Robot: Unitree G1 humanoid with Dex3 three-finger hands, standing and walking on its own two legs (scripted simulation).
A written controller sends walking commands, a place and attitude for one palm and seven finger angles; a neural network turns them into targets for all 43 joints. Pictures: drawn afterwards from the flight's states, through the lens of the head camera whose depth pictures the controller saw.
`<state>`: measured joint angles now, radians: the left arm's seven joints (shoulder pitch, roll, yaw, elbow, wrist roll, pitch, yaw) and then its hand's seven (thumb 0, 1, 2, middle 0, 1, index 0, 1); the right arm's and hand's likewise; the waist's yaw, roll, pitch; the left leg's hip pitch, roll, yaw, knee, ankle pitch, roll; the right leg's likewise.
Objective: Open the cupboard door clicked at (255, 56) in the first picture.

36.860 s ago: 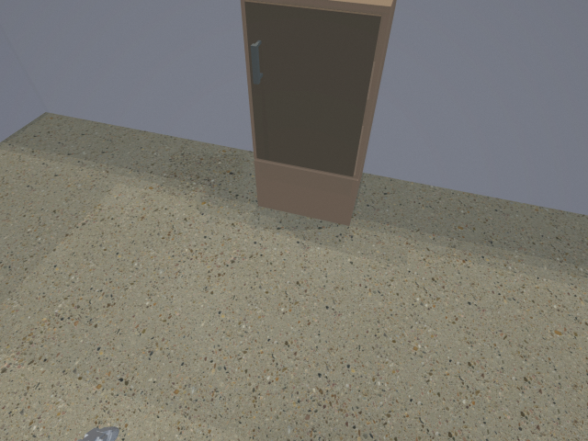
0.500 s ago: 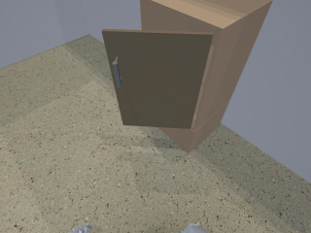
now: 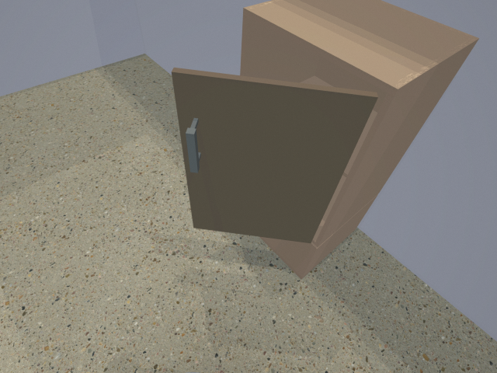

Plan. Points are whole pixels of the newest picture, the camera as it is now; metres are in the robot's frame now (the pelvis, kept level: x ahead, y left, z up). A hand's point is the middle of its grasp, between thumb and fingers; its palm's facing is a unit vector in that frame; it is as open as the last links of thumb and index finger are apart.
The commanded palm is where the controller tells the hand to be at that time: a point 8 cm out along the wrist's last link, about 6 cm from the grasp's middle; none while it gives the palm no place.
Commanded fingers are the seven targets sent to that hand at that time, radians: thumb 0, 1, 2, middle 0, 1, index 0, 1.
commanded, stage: come to a stop and stand still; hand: left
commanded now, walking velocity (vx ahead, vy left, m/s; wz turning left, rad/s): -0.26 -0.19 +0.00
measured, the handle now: (195, 146) +0.59 +0.18 -0.02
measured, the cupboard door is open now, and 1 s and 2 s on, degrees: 42 42 42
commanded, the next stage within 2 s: look again from close up in 0.66 s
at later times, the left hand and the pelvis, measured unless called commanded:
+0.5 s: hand out of the picture +0.02 +0.14 -0.17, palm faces +0.01 -0.98 -0.21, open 7.4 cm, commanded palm none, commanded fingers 0.00 0.90 0.90 -0.20 -0.30 -0.20 -0.30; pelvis -0.04 -0.04 +0.00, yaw +0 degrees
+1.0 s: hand out of the picture -0.04 +0.15 -0.17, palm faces +0.02 -0.97 -0.22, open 7.4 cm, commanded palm none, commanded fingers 0.00 0.90 0.90 -0.20 -0.30 -0.20 -0.30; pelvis -0.06 -0.03 +0.00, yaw -1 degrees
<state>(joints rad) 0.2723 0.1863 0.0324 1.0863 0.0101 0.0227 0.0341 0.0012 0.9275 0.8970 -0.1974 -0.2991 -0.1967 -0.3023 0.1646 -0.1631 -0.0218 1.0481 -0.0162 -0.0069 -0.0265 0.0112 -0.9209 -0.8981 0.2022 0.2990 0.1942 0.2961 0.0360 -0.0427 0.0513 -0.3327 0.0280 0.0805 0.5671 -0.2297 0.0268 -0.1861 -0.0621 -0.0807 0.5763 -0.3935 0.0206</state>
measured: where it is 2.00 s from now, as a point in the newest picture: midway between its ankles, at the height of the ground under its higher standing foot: outside the picture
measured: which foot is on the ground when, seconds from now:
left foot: down 0.00-0.30, up 0.32-0.52, down 0.54-1.00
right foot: up 0.00-0.28, down 0.30-1.00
